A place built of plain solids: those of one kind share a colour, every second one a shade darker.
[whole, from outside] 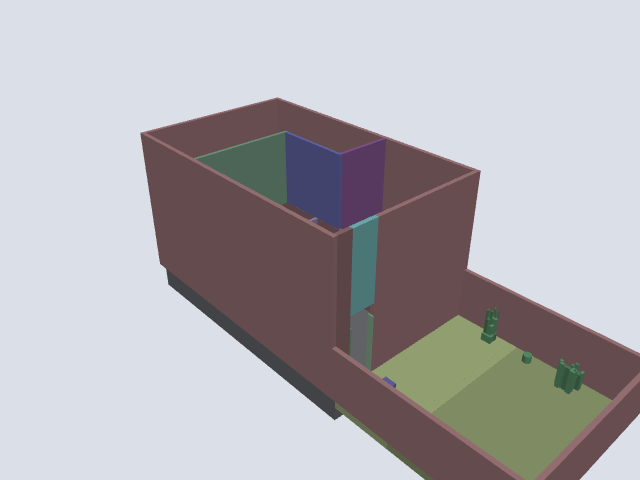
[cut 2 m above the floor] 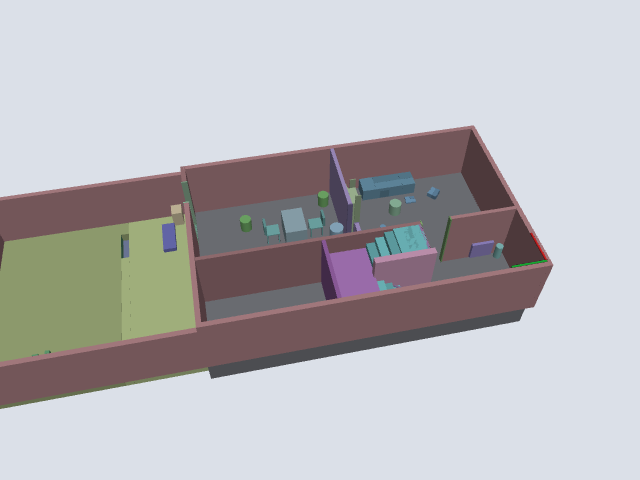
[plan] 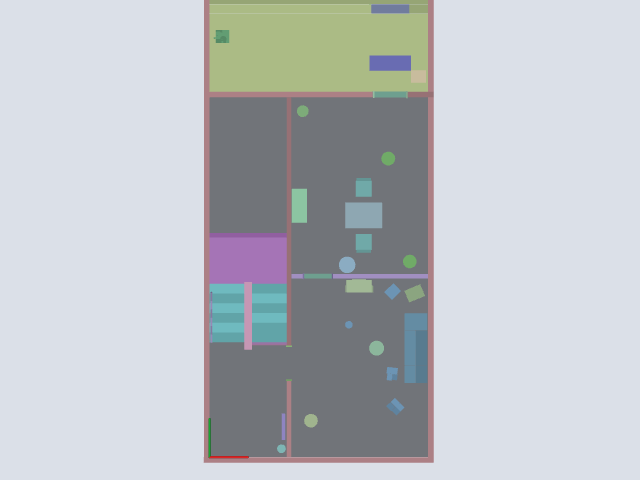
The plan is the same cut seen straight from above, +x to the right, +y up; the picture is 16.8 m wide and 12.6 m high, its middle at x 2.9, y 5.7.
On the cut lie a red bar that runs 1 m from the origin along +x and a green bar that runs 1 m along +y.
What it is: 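A terraced town house, two up and two down, 5.7 m between the party walls, 9.4 m deep; a hall 2.03 m wide; a stair of 14 risers of 191 mm on goings of 256 mm, 0.91 m wide, between walls, up a first flight to a half landing at the back, then back toward the front up a second flight beside it, a wall between them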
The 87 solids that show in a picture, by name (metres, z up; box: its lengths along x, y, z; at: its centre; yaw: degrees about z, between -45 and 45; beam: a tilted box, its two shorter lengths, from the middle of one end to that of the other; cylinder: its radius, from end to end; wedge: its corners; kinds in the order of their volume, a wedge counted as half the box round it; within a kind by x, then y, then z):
{
 "wall_1": {"box": [0.15, 9.74, 5.32], "at": [-0.07, 4.72, 2.61]},
 "wall_2": {"box": [0.15, 6.3, 1.85], "at": [-0.07, 12.59, 0.88]},
 "wall_3": {"box": [4.44, 0.15, 5.32], "at": [2.07, 9.52, 2.61]},
 "wall_4": {"box": [0.12, 2.0, 2.62], "at": [2.09, 1.0, 1.26]},
 "wall_5": {"box": [0.12, 6.51, 2.62], "at": [2.09, 6.19, 1.26]},
 "wall_6": {"box": [6.04, 0.15, 5.32], "at": [2.87, -0.07, 2.61]},
 "wall_7": {"box": [6.04, 0.15, 1.85], "at": [2.87, 15.67, 0.88]},
 "wall_8": {"box": [0.68, 0.15, 5.32], "at": [5.54, 9.52, 2.61]},
 "wall_9": {"box": [0.15, 9.74, 5.32], "at": [5.81, 4.72, 2.61]},
 "wall_10": {"box": [0.15, 6.3, 1.85], "at": [5.81, 12.59, 0.88]},
 "ground_1": {"box": [4.24, 0.25, 0.5], "at": [2.12, 11.77, -0.25]},
 "ground_2": {"box": [5.74, 2.06, 0.5], "at": [2.87, 10.61, -0.25]},
 "ground_3": {"box": [5.74, 3.7, 0.5], "at": [2.87, 13.74, -0.25]},
 "ground_4": {"box": [0.49, 0.25, 0.5], "at": [5.49, 11.77, -0.25]},
 "tread_1": {"box": [0.91, 0.77, 0.24], "at": [0.46, 3.4, 0.07]},
 "tread_2": {"box": [0.91, 0.77, 0.43], "at": [0.46, 3.66, 0.17]},
 "tread_3": {"box": [0.91, 0.77, 0.62], "at": [0.46, 3.91, 0.26]},
 "tread_4": {"box": [0.91, 0.77, 0.81], "at": [0.46, 4.17, 0.36]},
 "tread_5": {"box": [0.91, 0.77, 1.01], "at": [0.46, 4.42, 0.45]},
 "tread_6": {"box": [0.91, 0.77, 1.2], "at": [0.46, 4.68, 0.55]},
 "tread_7": {"box": [0.91, 0.32, 2.53], "at": [1.57, 3.12, 1.22]},
 "tread_8": {"box": [0.91, 0.57, 2.34], "at": [1.57, 3.24, 1.12]},
 "tread_9": {"box": [0.91, 0.77, 2.15], "at": [1.57, 3.4, 1.03]},
 "tread_10": {"box": [0.91, 0.77, 1.96], "at": [1.57, 3.66, 0.93]},
 "tread_11": {"box": [0.91, 0.77, 1.77], "at": [1.57, 3.91, 0.83]},
 "tread_12": {"box": [0.91, 0.77, 1.58], "at": [1.57, 4.17, 0.74]},
 "half_landing_1": {"box": [2.03, 1.22, 1.39], "at": [1.01, 5.16, 0.64]},
 "stair_spine_1": {"box": [0.2, 1.79, 3.72], "at": [1.01, 3.71, 1.81]},
 "landing_end_wall_1": {"box": [2.03, 0.12, 5.32], "at": [1.01, 5.82, 2.61]},
 "upper_back_wall_1": {"box": [3.71, 0.12, 2.7], "at": [3.88, 3.08, 3.92]},
 "upper_partition_1": {"box": [0.12, 2.75, 2.7], "at": [2.09, 4.51, 3.92]},
 "kitchen_wall_1": {"box": [0.3, 0.12, 2.62], "at": [2.3, 4.75, 1.26]},
 "kitchen_wall_2": {"box": [2.49, 0.12, 2.62], "at": [4.49, 4.75, 1.26]},
 "slotfit_sofa_1": {"box": [0.3, 0.46, 0.5], "at": [5.27, 2.17, 0.2]},
 "slotfit_sofa_2": {"box": [0.3, 0.45, 0.5], "at": [5.27, 2.63, 0.2]},
 "slotfit_sofa_3": {"box": [0.3, 0.47, 0.5], "at": [5.27, 3.09, 0.2]},
 "slotfit_sofa_4": {"box": [0.6, 0.35, 0.38], "at": [5.42, 3.0, 0.14]},
 "slotfit_sofa_5": {"box": [0.6, 0.45, 0.5], "at": [5.42, 3.55, 0.2]},
 "slotfit_sofa_6": {"box": [0.3, 0.46, 0.5], "at": [5.57, 2.17, 0.2]},
 "slotfit_sofa_7": {"box": [0.3, 0.45, 0.5], "at": [5.57, 2.63, 0.2]},
 "slotfit_sofa_8": {"box": [0.3, 0.47, 0.5], "at": [5.57, 3.09, 0.2]},
 "kitchen_table_1": {"box": [0.97, 0.68, 0.81], "at": [4.05, 6.35, 0.35]},
 "slotfit_storage_1": {"box": [0.025, 0.18, 1.99], "at": [3.57, 4.41, 0.94]},
 "slotfit_storage_2": {"box": [0.68, 0.34, 1.65], "at": [3.92, 4.49, 0.78]},
 "slotfit_storage_3": {"box": [0.04, 0.18, 1.99], "at": [4.28, 4.41, 0.94]},
 "back_wall_over_door_1": {"box": [0.94, 0.15, 2.74], "at": [4.74, 9.52, 3.9]},
 "slotfit_kitchen_wall_table_1": {"box": [0.4, 0.89, 0.9], "at": [2.36, 6.6, 0.4]},
 "yard_feature_bottom_1": {"box": [1.0, 0.25, 0.9], "at": [4.74, 11.77, -0.75]},
 "own_plant_yard_1": {"box": [0.12, 0.2, 0.85], "at": [0.22, 11.07, 0.37]},
 "own_plant_yard_2": {"box": [0.15, 0.08, 0.68], "at": [0.31, 14.12, 0.29]},
 "own_plant_yard_3": {"box": [0.23, 0.17, 0.64], "at": [0.32, 11.06, 0.27]},
 "own_plant_yard_4": {"cylinder": 0.13, "from": [0.35, 12.44, -0.05], "to": [0.35, 12.44, 0.25]},
 "own_plant_yard_5": {"cylinder": 0.09, "from": [0.36, 10.97, -0.05], "to": [0.36, 10.97, 0.8]},
 "own_plant_yard_6": {"box": [0.07, 0.05, 1.15], "at": [0.4, 10.9, 0.52]},
 "own_plant_yard_7": {"box": [0.18, 0.34, 0.3], "at": [0.43, 11.04, 0.1]},
 "own_plant_yard_8": {"cylinder": 0.07, "from": [0.6, 13.7, -0.05], "to": [0.6, 13.7, 0.79]},
 "own_plant_yard_9": {"box": [0.12, 0.15, 0.84], "at": [0.6, 13.83, 0.37]},
 "own_plant_yard_10": {"box": [0.2, 0.15, 0.84], "at": [0.61, 13.98, 0.37]},
 "own_plant_yard_11": {"box": [0.1, 0.12, 0.92], "at": [0.66, 13.65, 0.41]},
 "tread_head_1": {"box": [0.91, 0.06, 2.65], "at": [1.57, 2.99, 1.28]},
 "clutter_kitchen_1": {"cylinder": 0.18, "from": [4.69, 7.84, -0.05], "to": [4.69, 7.84, 0.44]},
 "clutter_kitchen_2": {"cylinder": 0.18, "from": [5.26, 5.13, -0.05], "to": [5.26, 5.13, 0.44]},
 "own_basket_passage_1": {"cylinder": 0.22, "from": [3.61, 5.05, -0.05], "to": [3.61, 5.05, 0.58]},
 "yard_step_1": {"box": [1.09, 0.41, 0.2], "at": [4.74, 10.34, 0.05]},
 "own_bin_1": {"box": [0.4, 0.34, 0.61], "at": [5.49, 9.99, 0.25]},
 "slotfit_low_table_1": {"cylinder": 0.2, "from": [4.39, 2.86, -0.05], "to": [4.39, 2.86, 0.43]},
 "clutter_front_1": {"cylinder": 0.1, "from": [3.66, 3.48, -0.05], "to": [3.66, 3.48, 0.21]},
 "clutter_front_2": {"box": [0.16, 0.19, 0.21], "at": [4.76, 1.33, 0.05], "yaw": 44.1},
 "clutter_front_3": {"box": [0.29, 0.17, 0.1], "at": [4.8, 2.27, 0.0], "yaw": -6.6},
 "clutter_front_4": {"box": [0.34, 0.29, 0.28], "at": [4.81, 4.35, 0.09], "yaw": 44.7},
 "clutter_front_5": {"box": [0.16, 0.19, 0.21], "at": [4.87, 1.44, 0.05], "yaw": 44.1},
 "slotfit_chair_1": {"cylinder": 0.18, "from": [2.66, 0.96, -0.05], "to": [2.66, 0.96, 0.44]},
 "box_cardboard_1": {"box": [0.45, 0.34, 0.31], "at": [5.39, 4.3, 0.11], "yaw": 22.5},
 "radiator_1": {"box": [0.1, 0.7, 0.6], "at": [1.94, 0.8, 0.42]},
 "side_chair_1": {"box": [0.38, 0.08, 0.38], "at": [4.05, 5.41, 0.65]},
 "side_chair_2": {"box": [0.42, 0.42, 0.04], "at": [4.05, 5.65, 0.43]},
 "side_chair_3": {"box": [0.42, 0.42, 0.04], "at": [4.05, 7.05, 0.43]},
 "side_chair_4": {"box": [0.38, 0.08, 0.38], "at": [4.05, 7.29, 0.65]},
 "doorframe_back_1": {"box": [0.043, 0.19, 2.15], "at": [4.31, 9.52, 1.02]},
 "doorframe_back_2": {"box": [0.043, 0.19, 2.15], "at": [5.18, 9.52, 1.02]},
 "own_bin_waste_kitchen_1": {"cylinder": 0.15, "from": [2.45, 9.08, -0.05], "to": [2.45, 9.08, 0.36]},
 "umbrella_stand_1": {"cylinder": 0.12, "from": [1.89, 0.22, 0.0], "to": [1.89, 0.22, 0.5]},
 "threshold_1": {"box": [0.8, 0.13, 0.07], "at": [2.85, 4.75, -0.01]},
 "threshold_2": {"box": [0.92, 0.16, 0.08], "at": [4.74, 9.52, -0.01]},
 "yard_feature_wall_1": {"box": [1.1, 0.05, 0.3], "at": [4.74, 11.92, -0.15]},
 "doorframe_front_room_1": {"box": [0.16, 0.043, 2.15], "at": [2.09, 2.02, 1.02]},
 "doorframe_kitchen_1": {"box": [0.038, 0.16, 2.15], "at": [3.22, 4.75, 1.02]}
}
